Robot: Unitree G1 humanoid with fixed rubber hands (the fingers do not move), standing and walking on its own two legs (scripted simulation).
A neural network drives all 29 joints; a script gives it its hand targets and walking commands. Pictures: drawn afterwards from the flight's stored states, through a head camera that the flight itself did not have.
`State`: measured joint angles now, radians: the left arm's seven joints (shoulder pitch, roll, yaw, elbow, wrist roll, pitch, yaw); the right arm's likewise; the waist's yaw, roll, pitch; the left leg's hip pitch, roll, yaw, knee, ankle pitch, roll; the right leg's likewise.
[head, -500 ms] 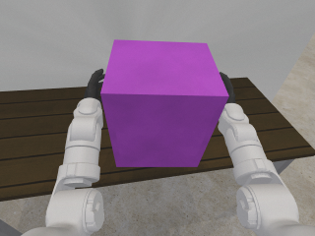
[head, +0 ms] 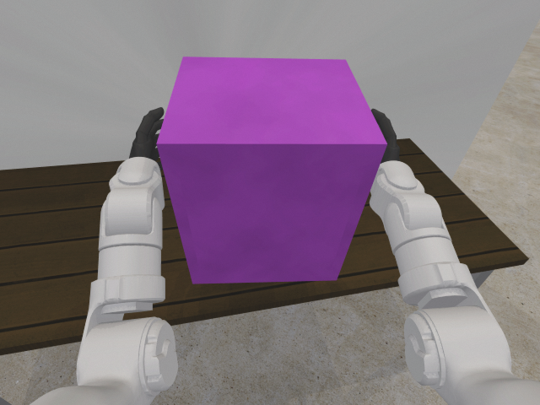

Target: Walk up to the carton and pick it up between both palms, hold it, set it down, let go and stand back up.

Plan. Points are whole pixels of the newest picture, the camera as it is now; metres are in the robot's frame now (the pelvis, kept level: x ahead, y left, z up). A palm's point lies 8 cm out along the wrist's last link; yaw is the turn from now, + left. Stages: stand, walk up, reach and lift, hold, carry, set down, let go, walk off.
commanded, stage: reach and lift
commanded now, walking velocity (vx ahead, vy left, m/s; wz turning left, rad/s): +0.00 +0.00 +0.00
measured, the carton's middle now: (265, 176) +0.41 -0.02 +0.15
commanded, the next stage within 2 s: hold in 0.96 s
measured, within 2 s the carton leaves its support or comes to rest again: neither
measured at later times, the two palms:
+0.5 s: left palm (139, 148) +0.39 +0.16 +0.22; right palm (382, 146) +0.38 -0.18 +0.23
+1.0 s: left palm (134, 139) +0.38 +0.16 +0.24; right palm (386, 131) +0.38 -0.17 +0.25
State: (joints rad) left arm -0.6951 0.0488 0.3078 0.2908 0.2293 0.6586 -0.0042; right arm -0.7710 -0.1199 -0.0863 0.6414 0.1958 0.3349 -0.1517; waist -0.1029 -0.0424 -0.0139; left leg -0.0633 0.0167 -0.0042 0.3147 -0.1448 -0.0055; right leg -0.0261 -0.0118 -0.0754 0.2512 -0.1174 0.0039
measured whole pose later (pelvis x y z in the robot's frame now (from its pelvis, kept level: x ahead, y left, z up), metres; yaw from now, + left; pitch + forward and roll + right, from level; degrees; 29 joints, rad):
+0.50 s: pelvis +0.01 +0.00 +0.00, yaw +0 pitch -6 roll -1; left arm -0.75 0.08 0.32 0.31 0.24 0.73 -0.02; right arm -0.85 -0.14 -0.07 0.67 0.24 0.40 -0.18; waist -0.10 -0.04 -0.04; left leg -0.07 0.02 -0.01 0.33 -0.16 -0.01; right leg -0.02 0.00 -0.07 0.25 -0.12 0.00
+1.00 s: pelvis +0.01 +0.00 +0.00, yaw +0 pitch -5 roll -1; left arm -0.76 0.09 0.32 0.27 0.22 0.80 -0.02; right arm -0.89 -0.17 -0.02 0.63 0.31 0.49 -0.21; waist -0.10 -0.03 -0.08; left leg -0.08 0.02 -0.02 0.34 -0.17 -0.01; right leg -0.03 0.01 -0.06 0.25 -0.13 0.00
